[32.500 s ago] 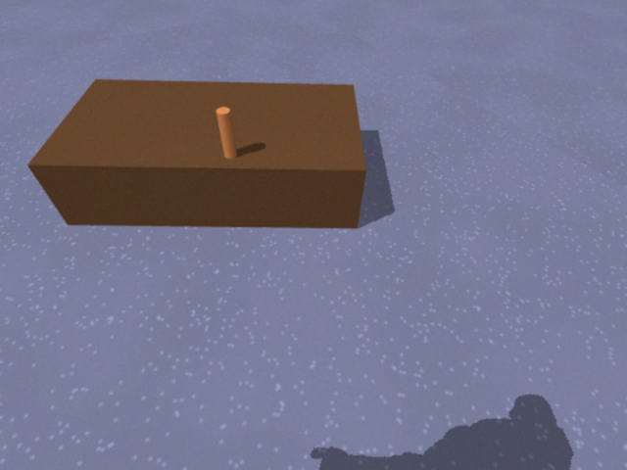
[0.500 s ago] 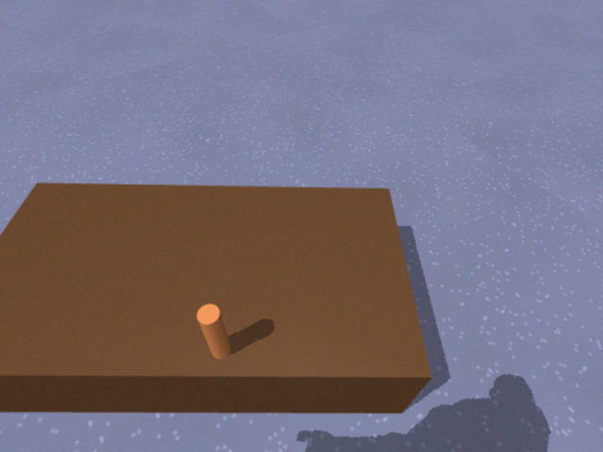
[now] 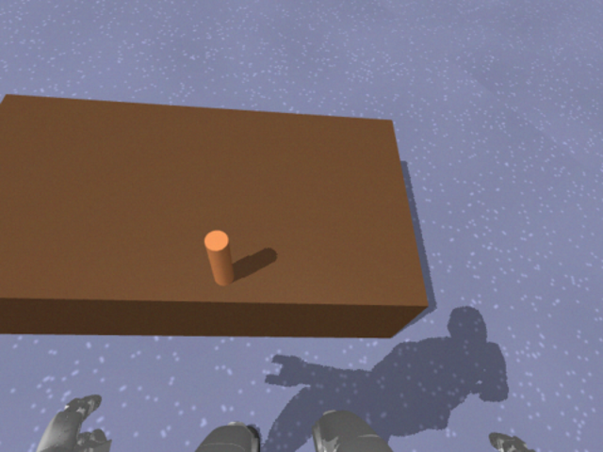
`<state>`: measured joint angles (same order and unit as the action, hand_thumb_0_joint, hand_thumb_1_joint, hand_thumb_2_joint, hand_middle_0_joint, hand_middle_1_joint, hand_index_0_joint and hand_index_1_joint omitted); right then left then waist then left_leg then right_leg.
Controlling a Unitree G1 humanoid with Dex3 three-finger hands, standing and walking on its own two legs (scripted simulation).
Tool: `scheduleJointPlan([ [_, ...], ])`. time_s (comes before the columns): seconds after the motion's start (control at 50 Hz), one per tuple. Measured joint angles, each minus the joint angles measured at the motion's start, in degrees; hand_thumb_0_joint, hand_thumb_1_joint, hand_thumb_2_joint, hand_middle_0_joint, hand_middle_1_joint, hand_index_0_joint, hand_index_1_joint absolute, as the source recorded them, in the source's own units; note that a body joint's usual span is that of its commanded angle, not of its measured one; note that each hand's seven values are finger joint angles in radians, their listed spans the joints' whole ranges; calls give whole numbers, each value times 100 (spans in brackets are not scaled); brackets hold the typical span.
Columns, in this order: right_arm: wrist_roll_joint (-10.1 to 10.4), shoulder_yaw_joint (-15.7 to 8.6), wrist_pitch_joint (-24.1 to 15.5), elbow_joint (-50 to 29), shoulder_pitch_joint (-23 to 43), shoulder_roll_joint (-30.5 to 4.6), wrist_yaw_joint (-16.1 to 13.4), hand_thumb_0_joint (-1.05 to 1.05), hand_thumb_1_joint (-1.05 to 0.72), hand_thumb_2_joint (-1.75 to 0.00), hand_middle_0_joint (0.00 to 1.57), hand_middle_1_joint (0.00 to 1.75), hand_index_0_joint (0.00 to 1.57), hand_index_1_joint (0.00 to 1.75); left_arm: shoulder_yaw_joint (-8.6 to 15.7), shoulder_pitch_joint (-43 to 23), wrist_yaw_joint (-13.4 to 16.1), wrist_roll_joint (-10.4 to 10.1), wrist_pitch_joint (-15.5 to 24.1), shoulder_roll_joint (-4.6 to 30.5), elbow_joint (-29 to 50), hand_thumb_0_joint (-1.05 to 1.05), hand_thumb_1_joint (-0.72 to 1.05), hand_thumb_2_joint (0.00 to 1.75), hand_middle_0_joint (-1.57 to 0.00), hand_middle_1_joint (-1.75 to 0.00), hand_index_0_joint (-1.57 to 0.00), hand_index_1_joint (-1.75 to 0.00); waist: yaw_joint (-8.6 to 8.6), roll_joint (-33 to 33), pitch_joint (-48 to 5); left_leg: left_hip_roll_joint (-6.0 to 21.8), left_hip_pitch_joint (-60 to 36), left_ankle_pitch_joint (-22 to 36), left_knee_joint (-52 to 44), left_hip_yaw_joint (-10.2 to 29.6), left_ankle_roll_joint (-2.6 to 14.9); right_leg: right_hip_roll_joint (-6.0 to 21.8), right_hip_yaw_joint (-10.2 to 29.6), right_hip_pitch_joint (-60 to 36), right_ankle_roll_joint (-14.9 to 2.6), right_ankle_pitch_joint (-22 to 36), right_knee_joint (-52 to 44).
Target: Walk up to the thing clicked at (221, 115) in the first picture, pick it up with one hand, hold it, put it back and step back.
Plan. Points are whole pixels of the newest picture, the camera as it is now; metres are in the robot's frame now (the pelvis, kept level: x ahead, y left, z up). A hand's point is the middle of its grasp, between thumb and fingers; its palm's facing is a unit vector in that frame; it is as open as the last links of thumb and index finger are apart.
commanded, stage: step back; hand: left
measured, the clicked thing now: (220, 260) +0.51 +0.16 -0.34
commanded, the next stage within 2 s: none
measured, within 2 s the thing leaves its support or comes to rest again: neither
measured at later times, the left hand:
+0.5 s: hand out of the picture -0.01 +0.25 -0.13, palm faces -0.01 -0.90 -0.43, open 7.4 cm
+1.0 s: hand out of the picture -0.17 +0.26 -0.16, palm faces -0.03 -0.92 -0.39, open 7.4 cm
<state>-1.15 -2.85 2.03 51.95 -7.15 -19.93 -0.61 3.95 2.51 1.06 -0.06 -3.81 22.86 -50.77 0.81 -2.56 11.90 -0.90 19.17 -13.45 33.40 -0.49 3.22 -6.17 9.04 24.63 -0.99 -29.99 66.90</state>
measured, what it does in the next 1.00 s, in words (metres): walks backwards: right foot, then left foot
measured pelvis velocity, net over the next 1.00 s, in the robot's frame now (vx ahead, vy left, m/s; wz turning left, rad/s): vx -0.26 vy -0.02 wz -0.03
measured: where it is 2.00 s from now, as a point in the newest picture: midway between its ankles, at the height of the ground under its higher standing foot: outside the picture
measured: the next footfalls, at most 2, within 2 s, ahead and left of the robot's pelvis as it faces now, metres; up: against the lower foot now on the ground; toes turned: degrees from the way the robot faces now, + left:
right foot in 0.24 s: -0.05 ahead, -0.14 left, +0.00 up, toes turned -1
left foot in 0.62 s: -0.14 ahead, +0.11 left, +0.00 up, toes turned +1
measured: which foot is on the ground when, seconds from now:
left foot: down 0.00-0.26, up 0.28-0.60, down 0.62-1.00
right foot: up 0.00-0.22, down 0.24-0.64, up 0.66-1.00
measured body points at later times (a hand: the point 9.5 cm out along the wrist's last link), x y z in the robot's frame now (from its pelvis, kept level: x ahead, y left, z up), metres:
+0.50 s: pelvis -0.11 -0.02 +0.00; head -0.05 -0.04 +0.45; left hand -0.01 +0.29 -0.10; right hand -0.04 -0.35 -0.13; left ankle -0.15 +0.12 -0.66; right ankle -0.09 -0.14 -0.73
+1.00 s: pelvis -0.26 -0.02 -0.01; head -0.19 -0.01 +0.43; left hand -0.17 +0.30 -0.14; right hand -0.11 -0.32 -0.11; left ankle -0.18 +0.11 -0.73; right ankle -0.30 -0.15 -0.73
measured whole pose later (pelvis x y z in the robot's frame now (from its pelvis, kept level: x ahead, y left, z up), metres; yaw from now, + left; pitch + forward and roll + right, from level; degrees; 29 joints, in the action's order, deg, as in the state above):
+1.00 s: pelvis -0.26 -0.02 -0.01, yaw -2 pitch -2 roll +0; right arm -1.4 -2.3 2.0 45.3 -3.3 -21.5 -0.8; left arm 4.6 10.1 0.4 0.8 -2.7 22.6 -48.2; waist -1.3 -1.1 11.3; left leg 2.4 23.1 -12.9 37.9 -1.6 0.4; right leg -0.9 3.5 14.4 0.9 -24.1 41.4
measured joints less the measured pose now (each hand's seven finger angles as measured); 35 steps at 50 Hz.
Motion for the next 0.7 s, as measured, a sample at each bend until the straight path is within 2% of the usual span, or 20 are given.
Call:
scheduleJointPlan([
  [0.08,14,20,-64,-211,117,54,-40,1,-90,-89,21,30,20,30,4,278,-18,32,-16,-14,-28,1,91,90,-20,-30,-20,-30,-23,-13,10,31,62,124,-41,-179,10,158,-41,-345,177,33,-562],
  [0.14,-1,51,-75,-341,209,49,-33,1,-90,-89,21,30,20,30,19,426,-40,48,-3,-31,-52,1,91,89,-20,-30,-20,-30,-43,22,36,87,176,176,66,-292,-12,317,-205,-611,215,13,-1266],
  [0.18,-7,64,-62,-390,248,11,-19,1,-90,-89,21,30,20,30,26,485,-73,65,16,-51,-76,1,91,89,-20,-30,-20,-30,-48,80,34,124,278,217,160,-328,-49,429,-389,-803,180,97,-1818],
  [0.22,4,66,-14,-394,261,-60,5,1,-90,-89,21,30,20,30,34,577,-114,77,70,-81,-83,1,91,89,-20,-30,-20,-30,-87,163,-36,173,417,235,303,-365,-109,532,-586,-1065,74,494,-2601],
  [0.26,43,27,53,-321,288,-195,17,1,-90,-89,21,30,20,30,42,646,-138,128,128,-216,-132,1,91,89,-20,-30,-20,-30,-46,493,-45,327,517,249,476,-199,-175,393,-791,-1195,19,748,-2881],
  [0.28,61,3,85,-274,247,-229,7,1,-90,-89,21,30,20,30,29,717,-164,156,132,-265,-123,1,91,89,-20,-30,-20,-30,1,589,-107,261,589,-92,608,-24,-203,381,-884,-1195,2,775,-2889],
  [0.3,65,-19,116,-228,175,-227,-10,1,-90,-89,21,30,20,30,8,795,-189,182,123,-273,-93,1,91,89,-20,-30,-20,-30,-31,560,-203,75,702,-677,962,141,-240,446,-885,-1145,-31,784,-2861],
  [0.32,69,-31,140,-178,107,-216,-18,1,-90,-89,20,30,20,30,3,862,-196,203,115,-267,-62,1,91,89,-20,-30,-20,-30,-122,469,-276,-125,798,-1085,1467,254,-268,535,-810,-1101,-62,815,-2857],
  [0.34,75,-33,150,-134,50,-220,-8,1,-90,-89,20,30,20,30,12,914,-185,212,109,-269,-42,1,91,89,-20,-30,-20,-30,-207,388,-320,-296,848,-1258,1950,360,-271,612,-724,-1088,-72,888,-2922],
  [0.38,100,-37,134,-98,-68,-277,10,1,-90,-89,20,30,20,30,21,953,-147,216,96,-298,-27,1,90,89,-20,-30,-20,-30,-213,366,-399,-540,889,-1248,2675,658,-272,705,-717,-1094,-37,1116,-3201],
  [0.44,108,-24,74,-100,-252,-372,-33,1,-90,-89,20,30,20,30,45,857,-116,221,96,-290,103,1,90,89,-20,-30,-20,-30,-131,409,-449,-614,777,-1224,3093,883,-345,760,-848,-954,-3,1375,-3450],
  [0.5,94,-18,66,-56,-369,-450,-76,1,-90,-89,20,30,20,30,41,668,-68,223,163,-272,359,1,90,89,-20,-30,-20,-30,-97,452,-351,-464,416,-1422,2704,803,-438,795,-993,-764,11,1502,-3444],
  [0.56,62,-18,69,-24,-404,-438,-91,1,-90,-89,20,30,20,30,19,448,-25,208,194,-229,592,1,90,89,-20,-30,-20,-30,-57,425,-207,-215,-27,-1545,1721,549,-431,874,-1160,-551,56,1537,-3255],
  [0.6,39,-14,28,-27,-408,-392,-76,1,-90,-89,20,30,20,30,-5,320,-26,166,173,-171,697,1,90,89,-20,-30,-20,-30,-25,361,-131,-69,-376,-1217,790,391,-366,943,-1257,-378,108,1498,-3001],
  [0.62,25,-23,-4,-15,-387,-343,-71,1,-90,-89,20,30,20,30,-13,258,-34,137,148,-125,721,1,90,89,-20,-30,-20,-30,-14,273,-79,-67,-536,-826,362,315,-307,1011,-1265,-289,144,1454,-2825],
  [0.64,4,-30,-20,15,-319,-228,-66,1,-90,-89,20,30,20,30,-1,191,-36,112,111,-57,707,1,90,89,-20,-30,-20,-30,-62,46,30,-193,-611,-706,276,204,-256,1134,-1148,-245,162,1440,-2684],
  [0.66,-24,-16,-29,2,-291,-136,-44,1,-90,-89,20,30,20,30,12,171,-36,84,66,-22,677,1,90,89,-20,-30,-20,-30,-117,-105,69,-255,-626,-686,281,115,-223,1135,-979,-188,104,1451,-2547],
  [0.7,-49,46,-48,-71,-309,-61,22,1,-90,-89,20,30,20,30,29,200,-18,59,-22,-56,559,1,91,89,-20,-30,-20,-30,-49,-60,-26,-150,-503,-675,376,191,-170,731,-643,-25,47,444,-1777],
])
